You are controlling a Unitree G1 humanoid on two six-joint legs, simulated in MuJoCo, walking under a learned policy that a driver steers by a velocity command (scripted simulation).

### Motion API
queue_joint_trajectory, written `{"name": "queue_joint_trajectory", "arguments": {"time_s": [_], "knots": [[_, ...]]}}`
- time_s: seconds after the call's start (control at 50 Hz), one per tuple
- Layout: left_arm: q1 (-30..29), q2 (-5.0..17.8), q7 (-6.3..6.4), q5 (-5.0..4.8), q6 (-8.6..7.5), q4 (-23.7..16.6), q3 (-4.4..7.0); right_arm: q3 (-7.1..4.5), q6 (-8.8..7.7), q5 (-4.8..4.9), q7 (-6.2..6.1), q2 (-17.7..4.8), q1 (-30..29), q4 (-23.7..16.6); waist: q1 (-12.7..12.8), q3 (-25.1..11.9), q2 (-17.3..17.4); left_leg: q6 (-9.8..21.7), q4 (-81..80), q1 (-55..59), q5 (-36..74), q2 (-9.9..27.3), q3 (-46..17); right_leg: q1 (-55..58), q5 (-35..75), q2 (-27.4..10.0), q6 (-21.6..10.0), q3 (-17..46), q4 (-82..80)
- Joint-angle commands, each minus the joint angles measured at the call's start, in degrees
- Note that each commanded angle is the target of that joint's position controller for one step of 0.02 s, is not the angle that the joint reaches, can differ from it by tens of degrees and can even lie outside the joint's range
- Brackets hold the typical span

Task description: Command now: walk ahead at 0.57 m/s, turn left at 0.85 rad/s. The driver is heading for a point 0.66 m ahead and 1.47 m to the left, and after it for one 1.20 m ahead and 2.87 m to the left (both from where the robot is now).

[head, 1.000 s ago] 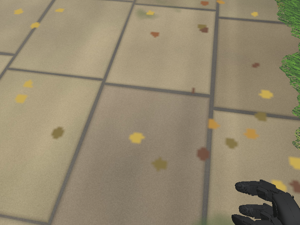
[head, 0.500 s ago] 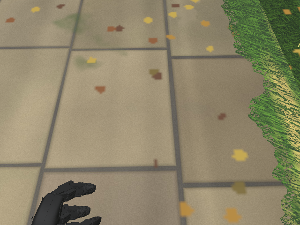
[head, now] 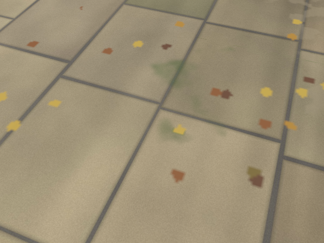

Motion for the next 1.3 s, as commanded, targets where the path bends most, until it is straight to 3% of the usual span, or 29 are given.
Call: {"name": "queue_joint_trajectory", "arguments": {"time_s": [0.02, 0.04, 0.08, 0.1, 0.14, 0.2, 0.28, 0.38, 0.44, 0.46, 0.48, 0.5, 0.52, 0.54, 0.56, 0.6, 0.76, 0.86, 0.88, 0.9, 0.92, 0.94, 0.96, 1.0, 1.02, 1.1, 1.16, 1.24, 1.3], "knots": [[-2.42, 6.34, 0.05, -1.26, -0.61, -12.4, 1.33, -6.4, 1.2, -0.95, -2.17, -19.29, 24.65, 4.81, -5.59, -22.12, 7.26, 17.59, 0.53, 57.93, 55.32, 20.57, -37.14, -48.81, -11.84, 3.54, 2.53, 14.64, 57.31], [-4.28, 8.12, 0.25, -0.55, -1.07, -13.76, 0.61, -7.14, 1.88, -0.17, -2.67, -18.33, 20.18, 1.08, -5.73, -25.56, -1.97, 18.83, -8.05, 54.91, 35.32, 22.84, -46.06, -51.1, -6.89, 1.37, 1.09, 20.01, 54.44], [-9.56, 9.19, -0.07, 1.25, -0.83, -14.4, 0.8, -5.33, 2.47, 1.23, -3.48, -11.16, 12.95, 0.28, -0.11, -7.51, -10.86, 13.5, -16.45, 31.25, 22.31, 17.84, -40.37, -48.63, -3.5, -2.79, 0.98, 20.45, 41.0], [-9.6, 9.54, -0.03, 2.24, 0.56, -14.55, 0.95, -4.79, 2.16, 1.61, -3.57, -9.76, 11.97, -0.5, 1.28, -4.78, -11.96, 11.75, -16.76, 23.78, 28.71, 16.17, -37.05, -44.77, -3.22, -4.11, 1.79, 20.29, 36.42], [-10.12, 8.6, 0.11, 2.76, 3.56, -15.67, 0.72, -4.44, 1.51, 1.55, -3.24, -9.64, 11.76, -0.54, 2.96, -4.17, -11.51, 8.98, -16.53, 13.41, 35.7, 11.72, -30.36, -37.74, -3.12, -5.9, 3.36, 19.32, 26.32], [-13.52, 7.2, 0.05, 1.59, 4.52, -18.51, 0.19, -5.5, 1.52, 0.81, -3.18, -11.82, 13.43, -1.16, 1.89, -9.18, -7.19, 4.31, -12.0, 13.95, 43.87, 6.23, -26.55, -35.65, 5.6, -4.5, 3.23, 17.82, 16.36], [-20.99, 7.92, 0.06, 1.23, 5.25, -22.01, -0.3, -6.01, 3.94, 1.7, -3.98, -11.51, 15.82, -2.51, -2.04, -10.94, -0.95, -2.51, -8.06, 19.37, 34.45, 2.81, -29.48, -38.5, 13.87, -1.91, 1.92, 19.04, 7.25], [-26.06, 10.34, 0.3, 0.39, 4.01, -23.91, -0.64, -6.84, 5.4, 0.33, -4.07, -12.41, 16.9, -4.35, -4.63, -7.3, 2.07, -2.58, -4.54, 26.88, 26.14, 4.68, -39.63, -41.22, 9.41, 1.38, 0.64, 23.5, -3.78], [-20.41, 11.76, 0.73, 0.0, 2.67, -22.41, -0.35, -6.84, 5.29, 0.19, -3.78, -12.42, 11.49, -6.58, -1.08, -5.88, 4.21, -5.32, -1.51, 22.14, 16.64, 2.65, -42.8, -28.04, 11.17, 2.77, -1.03, 24.53, -18.37], [-16.13, 12.39, 1.21, 0.39, 2.08, -21.35, -0.07, -6.42, 4.96, 1.11, -3.63, -11.54, 8.98, -7.54, 1.72, -6.02, 2.71, -7.89, 3.41, 16.36, 10.63, 0.05, -40.7, -17.74, 19.11, 0.03, -2.16, 25.19, -26.37], [-13.63, 16.48, 1.86, 0.55, 2.09, -21.3, 0.94, -5.08, 4.67, 1.96, -3.66, -6.31, 13.96, -8.32, -0.66, -11.91, -9.75, -10.99, 17.87, 8.95, -18.37, -5.01, -30.61, -4.06, 33.39, -15.65, -6.24, 36.44, -25.36], [-12.48, 18.18, 1.56, -0.26, 3.74, -21.95, 1.38, -5.57, 5.28, 1.25, -3.96, -8.91, 18.96, -9.16, -1.95, -18.7, -19.68, -12.42, 26.02, 1.85, -43.84, -11.35, -19.28, 0.57, 44.96, -27.39, -15.14, 52.49, -25.85], [-13.07, 15.45, 1.34, -0.6, 4.63, -22.06, 1.45, -6.04, 5.62, -1.28, -3.7, -12.19, 18.21, -7.46, -1.79, -15.49, -14.12, -13.19, 34.76, -2.03, -38.37, -5.44, -17.4, -2.01, 43.6, -26.12, -17.13, 51.45, -25.67], [-14.35, 11.66, 1.46, -0.45, 5.22, -22.61, 0.55, -6.39, 6.1, -1.46, -3.05, -13.15, 14.89, -6.82, -1.14, -11.53, -8.69, -13.65, 37.16, -2.35, -32.44, -2.91, -16.52, -6.37, 39.13, -22.28, -15.68, 42.37, -25.11], [-17.0, 10.27, 1.47, 0.02, 5.86, -23.12, 0.16, -6.41, 6.73, -0.7, -2.33, -12.64, 13.33, -7.01, -1.73, -8.39, -6.95, -14.22, 37.46, -1.17, -28.18, -1.36, -15.98, -11.17, 33.71, -17.98, -13.65, 35.16, -26.71], [-18.87, 11.62, 1.37, 0.82, 6.04, -23.11, 0.7, -5.8, 7.77, 0.31, -0.93, -11.48, 12.98, -7.78, -2.26, -6.26, -10.74, -15.17, 39.43, 0.39, -23.5, -0.07, -13.31, -16.12, 31.2, -13.93, -12.39, 26.69, -28.31], [-13.77, 14.03, -0.4, 1.43, 5.39, -20.45, 2.88, -3.25, 8.52, 0.77, 0.23, -7.17, 6.29, -12.04, 0.1, -7.36, -12.72, -13.29, 21.09, 6.48, -24.17, 3.78, -9.93, -17.56, 23.99, -16.7, -13.65, 18.62, -29.33], [-13.15, 15.77, -1.61, 0.62, 6.68, -19.02, 3.63, -2.34, 7.43, 0.84, -0.39, -6.27, 8.62, -10.96, -1.05, -7.64, -13.91, -10.29, -1.71, 19.47, -20.5, 1.33, -5.91, -20.68, 24.43, -15.81, -10.82, 15.34, -23.44], [-11.47, 15.41, -1.85, 0.12, 6.97, -18.24, 3.66, -2.29, 6.85, 0.36, -0.79, -6.5, 10.35, -9.94, -1.69, -7.33, -11.47, -9.59, -10.14, 24.3, -15.43, 0.97, -6.98, -23.64, 22.83, -14.87, -7.96, 13.78, -20.16], [-7.72, 12.52, -2.48, 0.27, 7.11, -17.72, 3.19, -2.73, 6.31, -0.28, -1.31, -9.32, 10.45, -9.92, -0.82, -7.01, -0.31, -8.12, -19.08, 28.48, -16.23, 9.48, -20.04, -29.7, 11.62, -10.95, -3.47, 9.31, -10.77], [-8.42, 7.69, -2.35, 0.53, 7.49, -21.69, 1.69, -4.33, 6.24, -0.02, -1.55, -17.71, 7.8, -12.33, 0.42, -4.63, 15.77, -1.2, -21.19, 25.61, -2.07, 26.02, -40.26, -41.61, -12.9, -1.42, 0.73, 6.11, -2.29], [-13.34, 11.77, -1.3, 0.52, 8.6, -21.01, 2.65, -4.41, 5.91, -0.57, -2.01, -15.37, 11.16, -11.17, -4.45, -5.49, 7.85, 3.02, -18.71, 19.2, 3.35, 25.88, -34.94, -36.31, -11.74, -3.46, 0.37, 14.75, 6.6], [-12.85, 11.12, -1.49, -0.67, 9.11, -20.53, 2.72, -3.05, 5.72, -0.53, -2.25, -11.81, 7.5, -10.53, -1.09, -3.63, 7.1, 2.44, -18.31, 17.26, 4.65, 21.77, -29.56, -35.18, -7.92, -3.07, -0.24, 16.05, 8.81], [-9.28, 12.62, -2.96, 0.92, 8.27, -18.24, 3.38, -2.36, 5.63, -0.25, -2.52, -9.26, 6.19, -9.19, 0.42, -4.29, 9.78, -1.64, -24.5, 20.77, -28.56, 14.42, -26.84, -36.74, 0.66, -3.07, -1.11, 14.26, 8.09], [-8.51, 13.47, -3.72, 1.63, 7.99, -17.02, 3.77, -1.93, 5.32, -0.06, -2.56, -8.05, 7.15, -8.58, -0.12, -3.53, 10.76, -1.7, -26.68, 22.31, -34.35, 13.62, -27.65, -38.23, 2.42, -2.77, -1.05, 13.46, 8.75], [-13.42, 11.52, -5.12, 1.14, 6.57, -17.29, 3.74, -2.55, 2.89, 0.53, -2.12, -9.06, 12.34, -6.09, -1.51, -1.03, 4.48, -0.48, -29.2, 28.85, -34.25, 16.17, -30.32, -45.15, 7.19, -3.11, -1.21, 14.48, 4.71], [-14.99, 10.23, -5.04, 1.04, 5.62, -17.24, 3.4, -2.8, 1.37, 0.78, -2.53, -9.0, 13.52, -5.16, -1.76, -1.32, 4.34, 0.12, -29.52, 28.55, -32.56, 16.76, -29.13, -44.28, 8.88, -3.33, -0.86, 14.69, 0.06], [-18.13, 8.87, -4.57, 0.65, 4.52, -18.6, 2.71, -3.38, 0.59, 1.17, -2.45, -10.19, 13.33, -4.54, -1.74, 0.15, 3.41, 1.03, -27.98, 19.46, -29.92, 15.92, -29.04, -34.78, 8.14, -2.67, -0.68, 14.89, -10.29], [-14.84, 8.93, -3.73, 0.18, 3.66, -18.23, 2.48, -3.94, 0.74, 1.61, -1.96, -11.18, 9.12, -5.71, 1.45, 0.29, 1.0, 1.12, -23.48, 8.64, -30.4, 14.45, -30.24, -20.57, 8.11, -1.4, -1.85, 13.83, -17.33]]}}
